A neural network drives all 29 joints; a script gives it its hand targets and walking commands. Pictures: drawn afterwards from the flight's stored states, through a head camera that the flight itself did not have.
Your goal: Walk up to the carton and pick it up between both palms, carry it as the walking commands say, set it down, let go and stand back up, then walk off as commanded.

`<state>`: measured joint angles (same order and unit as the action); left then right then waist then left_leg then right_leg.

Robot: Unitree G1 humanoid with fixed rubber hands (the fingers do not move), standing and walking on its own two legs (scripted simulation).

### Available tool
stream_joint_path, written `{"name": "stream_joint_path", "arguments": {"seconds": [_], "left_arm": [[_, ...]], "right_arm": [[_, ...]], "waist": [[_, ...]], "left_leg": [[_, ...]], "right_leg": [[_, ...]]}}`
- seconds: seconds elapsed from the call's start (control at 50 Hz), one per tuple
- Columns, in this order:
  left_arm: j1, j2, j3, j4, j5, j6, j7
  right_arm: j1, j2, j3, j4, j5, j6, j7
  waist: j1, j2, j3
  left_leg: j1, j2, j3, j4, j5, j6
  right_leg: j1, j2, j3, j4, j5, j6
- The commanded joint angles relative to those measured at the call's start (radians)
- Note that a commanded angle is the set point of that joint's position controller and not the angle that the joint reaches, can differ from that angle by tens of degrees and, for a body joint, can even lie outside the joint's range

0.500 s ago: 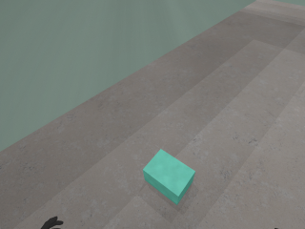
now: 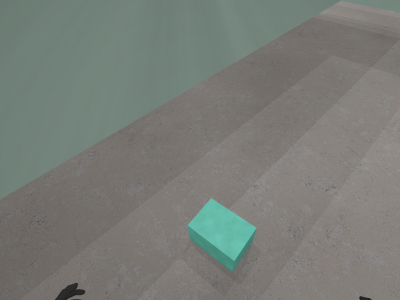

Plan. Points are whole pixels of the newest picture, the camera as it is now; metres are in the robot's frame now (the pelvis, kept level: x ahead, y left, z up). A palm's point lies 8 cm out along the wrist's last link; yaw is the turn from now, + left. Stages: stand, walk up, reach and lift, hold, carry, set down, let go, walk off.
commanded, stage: walk up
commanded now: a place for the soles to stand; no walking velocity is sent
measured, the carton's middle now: (221, 233) +0.56 -0.06 -0.69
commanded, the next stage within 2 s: none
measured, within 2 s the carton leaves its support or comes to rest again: neither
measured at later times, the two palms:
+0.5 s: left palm out of the picture +0.20 +0.48 -0.09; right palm out of the picture +0.11 -0.19 -0.11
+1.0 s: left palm (10, 219) +0.36 +0.52 -0.08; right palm (280, 275) +0.21 -0.14 -0.11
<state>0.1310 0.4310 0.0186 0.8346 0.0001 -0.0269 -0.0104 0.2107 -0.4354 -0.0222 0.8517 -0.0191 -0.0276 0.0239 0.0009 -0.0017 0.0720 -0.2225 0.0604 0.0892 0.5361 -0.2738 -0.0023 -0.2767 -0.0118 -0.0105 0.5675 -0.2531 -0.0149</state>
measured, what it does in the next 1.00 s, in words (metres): walks ahead, turning right: left foot, then right foot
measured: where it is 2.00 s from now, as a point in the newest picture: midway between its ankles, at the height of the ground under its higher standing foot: outside the picture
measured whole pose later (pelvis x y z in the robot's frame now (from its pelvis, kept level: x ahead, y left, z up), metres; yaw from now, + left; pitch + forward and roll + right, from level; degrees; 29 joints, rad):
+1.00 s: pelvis +0.22 +0.19 -0.01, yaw -22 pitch -1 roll -2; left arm 0.43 0.45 0.08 0.84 -0.01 -0.10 0.12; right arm 0.20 -0.45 -0.05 0.68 -0.05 0.05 0.09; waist -0.01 0.08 0.10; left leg -0.49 0.00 0.03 1.29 -0.48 0.02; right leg -0.32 -0.01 -0.08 0.67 -0.33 -0.05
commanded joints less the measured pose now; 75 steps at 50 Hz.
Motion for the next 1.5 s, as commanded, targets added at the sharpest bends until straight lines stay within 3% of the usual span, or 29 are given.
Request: {"name": "stream_joint_path", "arguments": {"seconds": [0.0, 0.04, 0.18, 0.26, 0.3, 0.32, 0.34, 0.36, 0.38, 0.46, 0.54, 0.68, 0.7, 0.78, 0.8, 0.82, 0.84, 0.86, 0.88, 0.92, 0.98, 1.1, 1.12, 1.14, 1.2, 1.3, 1.44, 1.46, 1.48], "left_arm": [[0.326, 0.359, 0.115, 0.033, 0.003, -0.026, 0.028], [0.303, 0.421, 0.133, 0.003, 0.018, -0.042, 0.051], [0.285, 0.355, 0.140, -0.062, 0.014, -0.073, 0.071], [0.241, 0.385, 0.159, -0.099, 0.016, -0.077, 0.080], [0.177, 0.359, 0.137, -0.121, 0.018, -0.069, 0.076], [0.089, 0.326, 0.121, -0.132, 0.027, -0.066, 0.080], [0.085, 0.209, 0.090, -0.153, 0.031, -0.064, 0.081], [0.149, 0.167, 0.084, -0.138, 0.027, -0.052, 0.095], [0.212, 0.231, 0.100, -0.098, 0.021, -0.052, 0.103], [0.351, 0.297, 0.126, 0.019, 0.007, -0.020, 0.077], [0.282, 0.258, 0.118, 0.013, 0.006, -0.033, 0.073], [0.295, 0.251, 0.128, -0.008, -0.003, -0.030, 0.068], [0.273, 0.230, 0.116, -0.008, 0.000, -0.028, 0.075], [0.288, 0.198, 0.106, -0.014, -0.014, -0.051, 0.093], [0.413, 0.222, 0.120, 0.009, -0.011, -0.057, 0.105], [0.546, 0.308, 0.152, 0.023, 0.007, -0.062, 0.124], [0.553, 0.418, 0.174, -0.002, 0.012, -0.072, 0.138], [0.476, 0.427, 0.167, -0.032, -0.018, -0.085, 0.147], [0.463, 0.372, 0.155, -0.040, -0.027, -0.091, 0.161], [0.399, 0.276, 0.125, -0.065, -0.011, -0.101, 0.169], [0.311, 0.297, 0.108, -0.097, -0.004, -0.100, 0.149], [0.197, 0.276, 0.075, -0.140, 0.005, -0.074, 0.087], [0.202, 0.233, 0.077, -0.142, 0.010, -0.066, 0.081], [0.241, 0.190, 0.073, -0.140, 0.001, -0.055, 0.082], [0.306, 0.241, 0.112, -0.083, -0.004, -0.010, 0.078], [0.248, 0.217, 0.114, -0.050, -0.002, -0.004, 0.052], [0.245, 0.205, 0.118, -0.057, 0.025, 0.033, 0.003], [0.260, 0.203, 0.115, -0.038, 0.044, 0.032, 0.002], [0.225, 0.294, 0.141, -0.048, 0.060, 0.023, 0.003]], "right_arm": [[-0.171, -0.269, -0.137, -0.185, -0.057, 0.042, 0.050], [-0.191, -0.230, -0.140, -0.203, -0.066, 0.065, 0.078], [-0.174, -0.186, -0.132, -0.213, -0.042, 0.064, 0.090], [-0.151, -0.219, -0.152, -0.226, -0.046, 0.061, 0.086], [-0.007, -0.244, -0.170, -0.193, -0.043, 0.054, 0.085], [0.115, -0.262, -0.189, -0.139, -0.049, 0.050, 0.074], [0.264, -0.343, -0.207, -0.107, -0.064, 0.041, 0.058], [0.161, -0.383, -0.197, -0.137, -0.053, 0.035, 0.049], [-0.005, -0.346, -0.182, -0.193, -0.040, 0.037, 0.040], [-0.024, -0.248, -0.154, -0.204, -0.034, 0.029, 0.037], [0.007, -0.190, -0.133, -0.206, -0.041, 0.041, 0.049], [0.035, -0.229, -0.151, -0.232, -0.032, 0.052, 0.050], [0.026, -0.226, -0.150, -0.239, -0.040, 0.057, 0.045], [0.040, -0.207, -0.140, -0.230, -0.045, 0.060, 0.040], [0.000, -0.201, -0.138, -0.258, -0.043, 0.061, 0.040], [-0.015, -0.144, -0.111, -0.289, -0.025, 0.057, 0.037], [-0.001, -0.120, -0.097, -0.310, -0.014, 0.058, 0.037], [-0.070, -0.213, -0.116, -0.343, -0.038, 0.066, 0.030], [-0.071, -0.230, -0.128, -0.329, -0.042, 0.066, 0.029], [-0.131, -0.198, -0.119, -0.326, -0.030, 0.068, 0.049], [-0.061, -0.194, -0.134, -0.282, -0.018, 0.071, 0.065], [0.013, -0.184, -0.142, -0.194, 0.004, 0.049, 0.040], [0.036, -0.218, -0.147, -0.157, 0.008, 0.050, 0.028], [0.025, -0.274, -0.139, -0.168, 0.009, 0.041, 0.019], [-0.050, -0.324, -0.138, -0.181, 0.018, 0.036, -0.001], [0.025, -0.272, -0.127, -0.132, 0.002, 0.018, -0.029], [-0.038, -0.296, -0.116, -0.154, 0.022, 0.020, -0.056], [0.004, -0.266, -0.115, -0.141, 0.024, 0.025, -0.058], [0.046, -0.186, -0.087, -0.152, 0.045, 0.025, -0.055]], "waist": [[0.057, 0.028, -0.039], [0.068, -0.068, 0.062], [0.032, -0.093, -0.067], [-0.022, -0.136, -0.020], [-0.074, -0.198, -0.063], [-0.172, -0.145, -0.070], [-0.237, 0.184, -0.055], [-0.170, 0.292, 0.005], [-0.093, 0.174, 0.107], [-0.037, 0.080, 0.053], [-0.059, 0.159, 0.078], [-0.061, 0.178, 0.006], [-0.056, 0.139, -0.028], [-0.030, 0.063, 0.002], [0.060, 0.086, -0.069], [0.142, -0.115, -0.129], [0.123, -0.300, -0.102], [0.102, -0.109, -0.065], [0.068, 0.066, -0.119], [0.039, 0.135, -0.073], [-0.006, -0.007, -0.012], [-0.054, -0.177, -0.016], [-0.072, -0.088, -0.059], [-0.072, 0.177, -0.055], [-0.005, 0.139, 0.033], [-0.033, 0.140, -0.118], [0.025, 0.215, -0.110], [0.029, 0.160, -0.178], [0.018, -0.157, -0.148]], "left_leg": [[-0.138, 0.000, -0.020, 0.169, -0.496, 0.080], [-0.423, -0.029, -0.202, 0.489, -0.295, 0.039], [-0.386, -0.009, -0.173, 0.366, -0.199, -0.013], [-0.276, 0.045, -0.221, 0.275, -0.217, 0.023], [-0.056, 0.014, -0.156, 0.165, -0.099, 0.019], [0.211, 0.038, -0.187, 0.099, -0.045, 0.033], [0.298, 0.147, -0.383, -0.162, -0.420, 0.046], [0.134, 0.307, -0.651, -0.360, -0.634, 0.091], [-0.067, 0.300, -0.652, -0.396, -0.627, 0.064], [-0.025, 0.199, -0.400, -0.328, -0.459, -0.010], [-0.052, 0.181, -0.277, -0.319, -0.383, 0.152], [0.124, 0.163, -0.189, -0.289, -0.162, -0.028], [0.142, 0.201, -0.195, -0.247, -0.154, 0.042], [0.160, 0.141, -0.012, 0.027, 0.482, 0.049], [0.039, 0.111, 0.043, 0.215, 0.596, 0.030], [-0.212, 0.044, 0.030, 0.495, 0.428, -0.024], [-0.576, -0.100, -0.054, 0.750, -0.241, -0.077], [-0.669, 0.006, -0.301, 0.918, -0.298, -0.067], [-0.637, 0.038, -0.342, 0.905, -0.250, -0.061], [-0.606, 0.071, -0.339, 0.811, -0.157, -0.063], [-0.360, 0.058, -0.178, 0.540, -0.052, -0.035], [0.092, -0.027, -0.008, 0.173, 0.069, 0.009], [0.136, 0.044, -0.131, 0.053, -0.007, 0.040], [0.023, 0.291, -0.459, -0.154, -0.096, 0.121], [-0.211, 0.336, -0.489, -0.254, -0.424, 0.205], [-0.009, 0.273, -0.314, -0.019, 0.061, 0.193], [-0.100, 0.300, -0.184, 0.093, 0.202, 0.191], [-0.104, 0.263, -0.165, 0.189, 0.107, 0.150], [-0.297, 0.128, -0.033, 0.407, -0.003, 0.065]], "right_leg": [[-0.004, -0.157, 0.412, -0.281, -0.519, -0.096], [0.068, -0.329, 0.768, -0.395, -0.663, -0.238], [0.214, -0.201, 0.486, -0.235, -0.137, -0.205], [0.016, -0.263, 0.549, -0.203, -0.269, -0.229], [-0.144, -0.186, 0.406, -0.137, -0.256, -0.167], [-0.394, -0.124, 0.322, 0.001, -0.273, -0.116], [-0.575, 0.068, 0.156, 0.339, -0.399, -0.069], [-0.620, 0.126, 0.070, 0.584, -0.368, -0.019], [-0.531, 0.077, 0.099, 0.654, -0.260, -0.011], [-0.390, -0.008, 0.065, 0.635, -0.078, 0.013], [-0.346, -0.031, -0.016, 0.444, -0.107, 0.023], [-0.262, -0.032, -0.010, 0.263, -0.132, -0.001], [-0.256, -0.044, -0.039, 0.231, -0.132, 0.000], [-0.120, -0.020, -0.113, -0.042, 0.043, -0.044], [0.099, 0.006, -0.077, -0.100, 0.074, -0.061], [0.302, -0.137, 0.226, -0.153, -0.016, -0.144], [0.492, -0.386, 0.669, -0.161, 0.259, -0.321], [0.421, -0.500, 0.811, -0.127, 0.306, -0.444], [0.423, -0.476, 0.720, -0.101, 0.339, -0.405], [0.332, -0.395, 0.505, -0.091, 0.460, -0.293], [0.055, -0.286, 0.200, -0.105, 0.566, -0.247], [-0.319, -0.119, 0.078, 0.099, 0.243, -0.111], [-0.352, -0.088, 0.068, 0.226, 0.089, -0.077], [-0.380, 0.057, 0.004, 0.459, -0.126, -0.014], [-0.307, 0.020, 0.135, 0.779, -0.282, 0.004], [-0.309, 0.012, 0.063, 0.554, -0.274, 0.002], [-0.083, 0.010, -0.022, 0.107, -0.118, -0.014], [0.017, 0.007, 0.043, -0.010, -0.108, -0.030], [0.050, -0.164, 0.314, -0.075, 0.061, -0.112]]}}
